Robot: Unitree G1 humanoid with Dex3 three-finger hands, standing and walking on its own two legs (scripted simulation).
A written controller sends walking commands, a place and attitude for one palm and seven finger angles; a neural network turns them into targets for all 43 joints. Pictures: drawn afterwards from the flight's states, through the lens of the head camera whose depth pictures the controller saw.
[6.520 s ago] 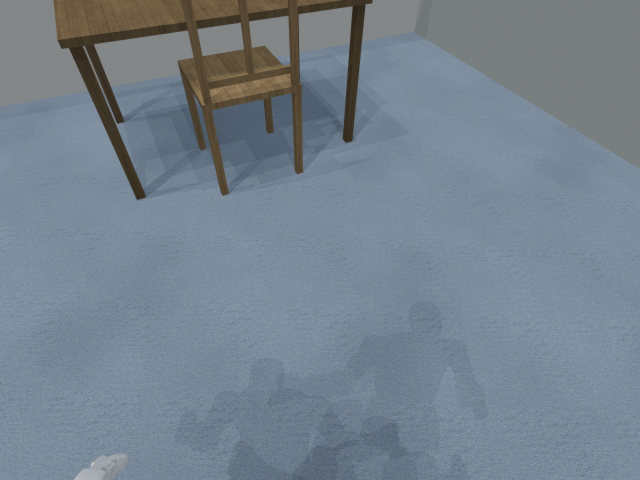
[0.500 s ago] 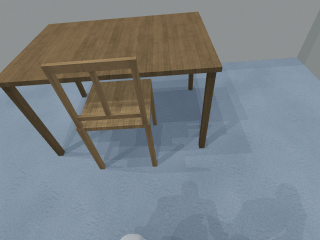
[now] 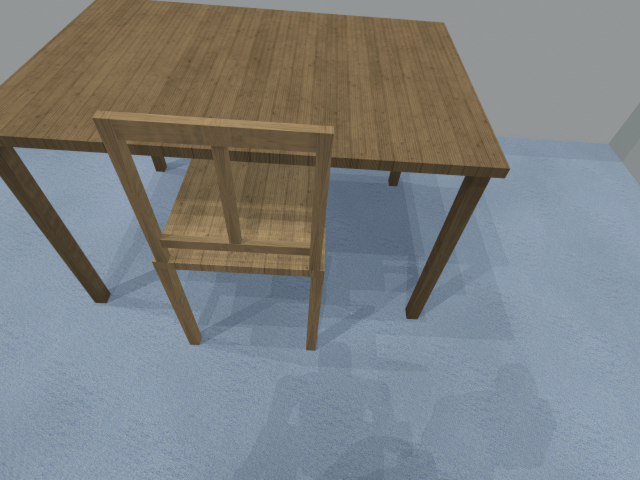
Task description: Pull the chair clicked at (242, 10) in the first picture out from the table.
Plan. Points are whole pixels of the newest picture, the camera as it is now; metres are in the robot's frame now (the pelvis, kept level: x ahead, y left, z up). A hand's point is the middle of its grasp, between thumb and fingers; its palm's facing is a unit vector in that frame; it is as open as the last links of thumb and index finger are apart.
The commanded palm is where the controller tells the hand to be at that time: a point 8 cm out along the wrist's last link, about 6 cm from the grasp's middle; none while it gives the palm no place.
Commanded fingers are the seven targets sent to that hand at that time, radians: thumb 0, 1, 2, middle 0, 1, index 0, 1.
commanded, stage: take the last steps up to it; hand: left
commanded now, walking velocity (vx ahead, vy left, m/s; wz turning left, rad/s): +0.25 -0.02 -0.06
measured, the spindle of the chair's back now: (228, 198) +0.62 +0.24 -0.08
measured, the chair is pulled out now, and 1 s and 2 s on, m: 0.00 0.00 0.00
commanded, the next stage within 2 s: come to a stop and stand still in 0.22 s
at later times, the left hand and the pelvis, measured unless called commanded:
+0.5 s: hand (235, 399) +0.26 +0.15 -0.17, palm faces -0.02 -0.97 -0.23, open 7.3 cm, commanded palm none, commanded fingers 0.00 0.90 0.90 -0.20 -0.30 -0.20 -0.30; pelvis +0.16 -0.02 -0.01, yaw -1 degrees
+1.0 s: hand (155, 474) +0.15 +0.24 -0.18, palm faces +0.03 -0.98 -0.18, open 7.4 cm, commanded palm none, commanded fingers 0.00 0.90 0.90 -0.20 -0.30 -0.20 -0.30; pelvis +0.13 +0.05 +0.01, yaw -3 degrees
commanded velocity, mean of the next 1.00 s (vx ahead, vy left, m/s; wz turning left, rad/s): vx -0.01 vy -0.04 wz -0.02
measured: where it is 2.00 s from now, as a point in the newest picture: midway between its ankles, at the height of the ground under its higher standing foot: outside the picture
